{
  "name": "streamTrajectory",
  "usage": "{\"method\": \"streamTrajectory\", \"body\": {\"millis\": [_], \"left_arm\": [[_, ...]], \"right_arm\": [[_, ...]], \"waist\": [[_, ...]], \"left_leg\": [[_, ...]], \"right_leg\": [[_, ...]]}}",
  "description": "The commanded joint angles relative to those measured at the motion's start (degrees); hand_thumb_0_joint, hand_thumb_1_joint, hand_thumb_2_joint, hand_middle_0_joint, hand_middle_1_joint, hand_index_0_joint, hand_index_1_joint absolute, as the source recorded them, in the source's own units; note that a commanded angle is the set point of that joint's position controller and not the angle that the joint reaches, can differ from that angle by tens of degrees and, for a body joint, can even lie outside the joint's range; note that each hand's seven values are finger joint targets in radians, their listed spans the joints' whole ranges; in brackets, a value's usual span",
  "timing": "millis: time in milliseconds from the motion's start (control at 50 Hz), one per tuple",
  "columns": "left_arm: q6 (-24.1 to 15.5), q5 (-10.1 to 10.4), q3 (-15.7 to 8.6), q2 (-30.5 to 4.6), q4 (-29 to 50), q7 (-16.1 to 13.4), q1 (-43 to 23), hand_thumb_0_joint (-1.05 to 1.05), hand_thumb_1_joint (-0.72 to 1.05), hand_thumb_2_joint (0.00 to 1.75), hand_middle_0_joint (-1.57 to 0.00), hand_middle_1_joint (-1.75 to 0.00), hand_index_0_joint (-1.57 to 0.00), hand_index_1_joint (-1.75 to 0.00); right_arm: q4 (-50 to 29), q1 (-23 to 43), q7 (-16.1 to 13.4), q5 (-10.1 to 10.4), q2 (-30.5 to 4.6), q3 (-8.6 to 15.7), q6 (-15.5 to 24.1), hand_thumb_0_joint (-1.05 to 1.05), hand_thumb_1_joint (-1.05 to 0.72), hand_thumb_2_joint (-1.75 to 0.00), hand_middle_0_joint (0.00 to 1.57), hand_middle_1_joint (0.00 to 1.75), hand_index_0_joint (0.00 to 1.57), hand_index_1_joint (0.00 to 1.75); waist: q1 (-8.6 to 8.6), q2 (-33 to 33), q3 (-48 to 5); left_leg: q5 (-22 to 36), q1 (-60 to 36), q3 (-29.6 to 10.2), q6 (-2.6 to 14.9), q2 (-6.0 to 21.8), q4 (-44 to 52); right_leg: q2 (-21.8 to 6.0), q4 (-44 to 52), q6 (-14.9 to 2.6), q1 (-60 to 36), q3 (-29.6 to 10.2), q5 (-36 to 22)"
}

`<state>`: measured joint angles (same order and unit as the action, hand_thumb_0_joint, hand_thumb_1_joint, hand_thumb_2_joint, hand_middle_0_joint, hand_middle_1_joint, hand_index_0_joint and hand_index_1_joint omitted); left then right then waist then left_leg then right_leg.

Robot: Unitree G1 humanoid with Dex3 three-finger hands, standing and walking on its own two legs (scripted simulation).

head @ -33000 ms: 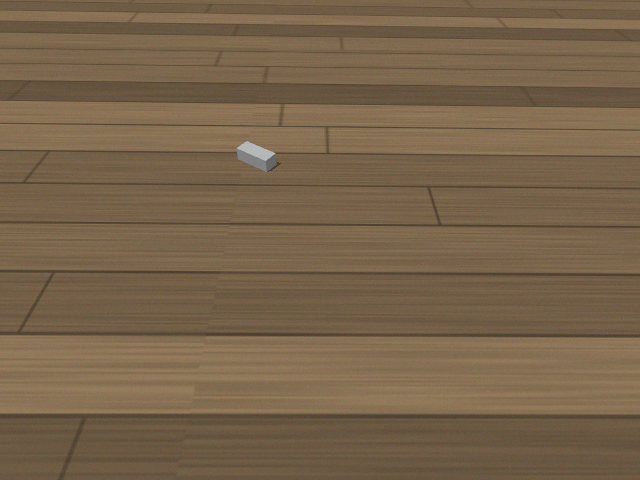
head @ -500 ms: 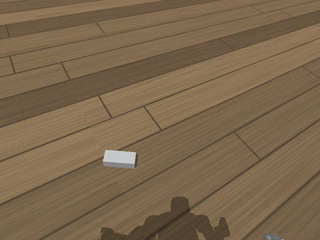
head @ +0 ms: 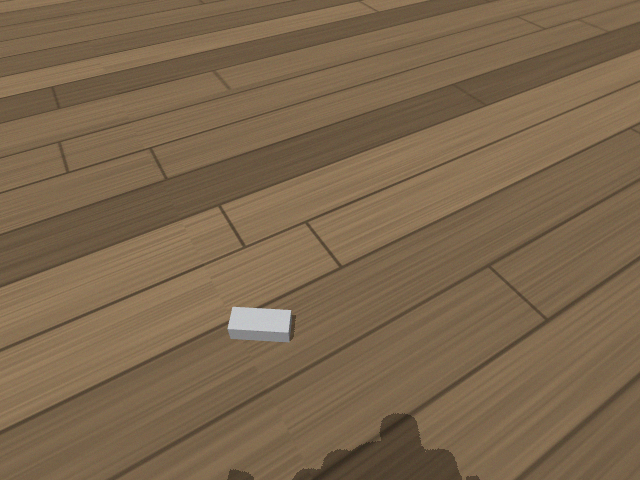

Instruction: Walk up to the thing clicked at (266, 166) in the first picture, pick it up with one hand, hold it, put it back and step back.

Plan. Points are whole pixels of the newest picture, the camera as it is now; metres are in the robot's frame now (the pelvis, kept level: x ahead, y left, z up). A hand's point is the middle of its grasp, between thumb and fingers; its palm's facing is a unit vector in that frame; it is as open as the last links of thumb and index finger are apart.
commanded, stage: walk up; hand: left
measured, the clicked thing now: (260, 324) +0.72 +0.20 -0.73
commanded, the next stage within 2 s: stand in 0.84 s
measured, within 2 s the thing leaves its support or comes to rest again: neither
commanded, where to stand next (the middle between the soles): +0.36 -0.02 m, yaw -1 degrees
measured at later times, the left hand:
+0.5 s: hand out of the picture +0.13 +0.25 -0.14, palm faces +0.05 -0.93 -0.36, open 7.4 cm
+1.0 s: hand out of the picture +0.10 +0.25 -0.14, palm faces +0.02 -0.94 -0.33, open 7.4 cm
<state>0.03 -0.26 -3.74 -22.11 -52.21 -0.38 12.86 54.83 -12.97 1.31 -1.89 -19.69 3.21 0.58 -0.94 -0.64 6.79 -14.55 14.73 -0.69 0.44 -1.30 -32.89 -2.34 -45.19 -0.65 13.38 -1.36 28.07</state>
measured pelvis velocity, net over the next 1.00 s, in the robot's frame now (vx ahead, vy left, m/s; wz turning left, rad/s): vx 0.02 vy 0.00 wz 0.00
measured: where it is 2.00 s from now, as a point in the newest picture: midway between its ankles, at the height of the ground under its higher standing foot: outside the picture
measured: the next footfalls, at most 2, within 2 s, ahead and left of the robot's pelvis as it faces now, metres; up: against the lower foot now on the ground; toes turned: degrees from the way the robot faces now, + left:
right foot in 0.18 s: +0.07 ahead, -0.14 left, +0.00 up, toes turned -1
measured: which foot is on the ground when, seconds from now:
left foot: down 0.00-1.00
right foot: up 0.00-0.16, down 0.18-1.00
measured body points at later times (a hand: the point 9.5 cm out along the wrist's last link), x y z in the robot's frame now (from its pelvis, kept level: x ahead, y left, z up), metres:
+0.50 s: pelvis +0.03 -0.01 +0.01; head +0.06 -0.01 +0.45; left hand +0.13 +0.30 -0.11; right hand +0.11 -0.31 -0.13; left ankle +0.02 +0.12 -0.73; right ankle +0.03 -0.14 -0.73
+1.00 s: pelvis +0.02 +0.00 +0.02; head +0.02 +0.00 +0.47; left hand +0.10 +0.30 -0.11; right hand +0.13 -0.29 -0.11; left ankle +0.02 +0.12 -0.73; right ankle +0.03 -0.14 -0.73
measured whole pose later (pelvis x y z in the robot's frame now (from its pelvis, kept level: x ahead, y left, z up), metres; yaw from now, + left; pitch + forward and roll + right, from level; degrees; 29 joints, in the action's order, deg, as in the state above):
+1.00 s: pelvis +0.02 +0.00 +0.02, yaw +0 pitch -4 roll +0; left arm -0.5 -0.4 -0.8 -20.1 -64.6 0.5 5.0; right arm 63.6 -3.0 0.4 -0.8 -19.4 1.1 0.7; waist -1.0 -0.2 4.0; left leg -11.1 5.4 -1.3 -0.2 -0.3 -20.2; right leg -2.1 -20.1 1.6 6.2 0.6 10.2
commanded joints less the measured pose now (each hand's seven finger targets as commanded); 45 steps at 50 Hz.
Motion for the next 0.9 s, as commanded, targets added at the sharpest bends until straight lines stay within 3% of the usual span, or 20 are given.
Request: {"method": "streamTrajectory", "body": {"millis": [0,40,100,140,160,180,200,220,240,260,280,340,380,400,420,440,500,640,720,880], "left_arm": [[-1.23,-0.02,-2.47,-11.46,4.1,-0.55,-0.98,0.0,0.9,0.9,-0.2,-0.3,-0.2,-0.3],[-1.42,-0.02,-2.31,-10.56,3.02,0.25,0.61,0.0,0.9,0.9,-0.2,-0.3,-0.2,-0.3],[-1.99,-0.09,-2.23,-9.33,1.59,0.26,0.97,0.0,0.9,0.9,-0.2,-0.3,-0.2,-0.3],[-2.89,-0.42,-2.36,-8.16,-0.66,-0.57,3.69,0.0,0.9,0.9,-0.2,-0.3,-0.2,-0.3],[-3.28,-0.89,-2.58,-9.43,-1.39,-1.07,3.87,0.0,0.9,0.9,-0.2,-0.3,-0.2,-0.3],[-3.72,-1.48,-3.28,-11.94,-1.27,-1.46,3.59,0.0,0.9,0.9,-0.2,-0.3,-0.2,-0.3],[-4.09,-1.87,-3.72,-15.17,-0.07,-1.53,0.7,0.0,0.9,0.9,-0.2,-0.3,-0.2,-0.3],[-3.84,-1.77,-3.66,-17.95,1.42,-1.23,-5.48,0.0,0.9,0.9,-0.2,-0.3,-0.2,-0.3],[-3.66,-1.67,-3.39,-16.65,2.74,-1.03,-9.89,0.0,0.9,0.9,-0.2,-0.3,-0.2,-0.3],[-3.55,-1.5,-2.81,-14.1,2.89,-0.91,-11.2,0.0,0.9,0.9,-0.2,-0.3,-0.2,-0.3],[-3.72,-1.22,-2.46,-12.56,2.37,-0.94,-10.64,0.0,0.9,0.9,-0.2,-0.3,-0.2,-0.3],[-3.67,-1.02,-2.25,-12.53,0.27,-0.73,-8.97,0.0,0.9,0.9,-0.2,-0.3,-0.2,-0.3],[-3.2,-0.02,-1.8,-11.07,-0.12,-0.62,-8.26,0.0,0.9,0.9,-0.2,-0.3,-0.2,-0.3],[-3.0,0.55,-1.78,-10.09,-0.07,-0.72,-8.03,0.0,0.9,0.9,-0.2,-0.3,-0.2,-0.3],[-2.75,0.92,-1.43,-9.11,-0.33,-0.74,-6.64,0.0,0.9,0.9,-0.2,-0.3,-0.2,-0.3],[-2.73,0.92,-1.59,-9.51,-1.18,-0.81,-7.59,0.0,0.9,0.9,-0.2,-0.3,-0.2,-0.3],[-2.79,0.68,-1.65,-10.57,-2.18,-1.07,-8.79,0.0,0.9,0.9,-0.2,-0.3,-0.2,-0.3],[-2.17,0.46,-0.7,-9.96,-4.48,-0.81,-11.17,0.0,0.9,0.9,-0.2,-0.3,-0.2,-0.3],[-2.21,0.26,-0.61,-9.91,-5.79,-0.43,-11.49,0.0,0.9,0.9,-0.2,-0.3,-0.2,-0.3],[-2.37,-0.11,0.63,-9.34,-7.82,-0.05,-12.03,0.0,0.9,0.9,-0.2,-0.3,-0.2,-0.3]], "right_arm": [[-5.1,0.82,-1.24,0.21,-16.94,4.17,1.54,0.0,-0.9,-0.9,0.2,0.3,0.2,0.3],[-5.87,3.49,-1.33,0.08,-15.06,3.35,1.8,0.0,-0.9,-0.9,0.2,0.3,0.2,0.3],[-5.58,4.19,-1.08,-0.05,-15.1,3.15,1.39,0.0,-0.9,-0.9,0.2,0.3,0.2,0.3],[-5.91,6.49,-1.08,0.86,-13.61,2.26,0.46,0.0,-0.9,-0.9,0.2,0.3,0.2,0.3],[-5.95,7.14,-1.18,1.64,-11.52,1.55,0.2,0.0,-0.9,-0.9,0.2,0.3,0.2,0.3],[-6.05,6.14,-1.29,2.29,-8.67,0.57,0.18,0.0,-0.9,-0.9,0.2,0.3,0.2,0.3],[-6.27,5.35,-1.43,2.42,-7.1,-0.02,0.03,0.0,-0.9,-0.9,0.2,0.3,0.2,0.3],[-4.3,3.8,-1.93,2.01,-10.42,1.18,-0.74,0.0,-0.9,-0.9,0.2,0.3,0.2,0.3],[-2.4,1.15,-1.83,1.66,-12.04,1.92,-0.86,0.0,-0.9,-0.9,0.2,0.3,0.2,0.3],[-1.4,0.93,-1.61,1.67,-12.03,1.86,-0.7,0.0,-0.9,-0.9,0.2,0.3,0.2,0.3],[-1.15,1.97,-1.41,1.84,-11.69,1.55,-0.44,0.0,-0.9,-0.9,0.2,0.3,0.2,0.3],[-0.3,1.91,-1.36,1.4,-10.1,0.69,0.47,0.0,-0.9,-0.9,0.2,0.3,0.2,0.3],[0.71,1.54,-1.8,0.88,-11.25,1.04,1.2,0.0,-0.9,-0.9,0.2,0.3,0.2,0.3],[1.12,1.11,-2.09,0.65,-12.4,1.39,1.46,0.0,-0.9,-0.9,0.2,0.3,0.2,0.3],[0.65,3.93,-2.11,0.84,-13.82,1.57,1.63,0.0,-0.9,-0.9,0.2,0.3,0.2,0.3],[0.49,6.93,-1.95,1.4,-14.58,1.55,1.63,0.0,-0.9,-0.9,0.2,0.3,0.2,0.3],[1.6,6.42,-2.23,1.76,-12.61,0.69,1.28,0.0,-0.9,-0.9,0.2,0.3,0.2,0.3],[3.07,11.22,-2.0,1.31,-12.21,0.36,0.77,0.0,-0.9,-0.9,0.2,0.3,0.2,0.3],[3.92,12.41,-1.71,1.16,-11.71,0.12,0.88,0.0,-0.9,-0.9,0.2,0.3,0.2,0.3],[4.88,12.35,-1.56,1.37,-12.21,0.21,1.67,0.0,-0.9,-0.9,0.2,0.3,0.2,0.3]], "waist": [[0.92,7.6,-3.32],[0.13,9.33,-1.99],[0.93,11.22,-4.56],[-1.62,10.02,-7.07],[-2.3,7.03,-8.27],[-2.12,0.38,-9.58],[-0.88,-6.7,-7.84],[0.15,-6.39,-6.43],[2.14,-5.43,-3.02],[2.95,-4.35,-1.69],[2.26,-4.78,-2.04],[1.63,-7.51,-4.69],[1.56,-5.14,-9.15],[1.22,-3.84,-11.82],[-0.55,-1.77,-12.62],[-0.77,0.46,-12.3],[0.45,1.28,-13.89],[0.03,2.81,-8.64],[-0.09,2.49,-7.36],[0.98,2.01,-10.65]], "left_leg": [[-11.6,-1.75,-21.83,12.95,16.43,17.53],[-10.04,-0.19,-16.4,9.72,12.75,17.19],[-2.76,-0.42,-13.6,9.47,12.08,14.0],[6.0,1.8,-9.17,7.54,11.05,5.76],[7.59,4.74,-7.22,5.17,9.17,1.12],[4.31,7.35,-5.17,2.05,5.49,-4.77],[-7.01,12.37,-4.84,-0.42,-0.05,-7.93],[-17.32,5.23,-5.63,-0.56,1.15,-13.96],[-15.75,0.58,-5.2,-0.94,2.86,-14.9],[-14.9,-0.1,-4.8,-0.52,2.94,-11.0],[-12.58,1.41,-5.07,0.24,1.75,-9.12],[-4.44,-1.42,-2.2,0.3,2.36,3.12],[14.69,-7.82,-5.54,1.22,4.99,8.67],[25.44,-9.18,-7.83,2.57,8.04,7.87],[26.58,-8.61,-9.97,3.76,10.2,7.43],[27.18,-5.99,-9.18,4.22,9.74,5.69],[29.25,-6.4,-4.58,2.14,7.42,5.2],[14.72,-2.65,-7.4,2.45,8.43,12.02],[10.04,-2.43,-7.68,1.92,8.33,14.52],[17.95,-9.84,-6.18,0.84,8.41,15.43]], "right_leg": [[0.69,-10.46,-1.64,10.51,-4.41,5.66],[-0.03,-3.52,-1.18,9.65,-1.56,1.02],[1.38,7.94,0.43,3.15,1.85,-3.06],[2.68,21.18,0.4,-5.62,3.58,-14.02],[2.26,23.66,0.23,-10.73,1.84,-18.7],[-4.11,25.91,-1.33,-12.27,-8.82,-18.66],[-12.83,30.2,-4.82,-10.23,-21.58,-16.12],[-19.49,31.14,-11.41,1.93,-25.48,-6.7],[-19.18,30.36,-12.87,8.71,-24.2,-3.89],[-16.0,29.15,-11.09,9.0,-18.76,-5.53],[-12.93,27.78,-9.02,5.57,-14.44,-9.99],[-10.22,22.86,-6.19,0.3,-9.59,-23.26],[-7.18,16.31,-3.08,-1.84,-5.37,-36.85],[-4.87,13.33,-1.56,-3.63,-2.98,-37.85],[-2.9,14.72,-0.51,-3.88,-1.89,-31.93],[-2.54,16.35,-0.2,-6.78,-0.83,-29.23],[-4.89,16.53,-1.68,-10.61,-2.44,-37.61],[-3.85,20.8,-0.81,-9.27,-1.65,-26.39],[-3.81,23.47,-0.38,-9.59,-2.06,-23.64],[-4.9,26.48,-0.02,-10.15,-2.48,-29.54]]}}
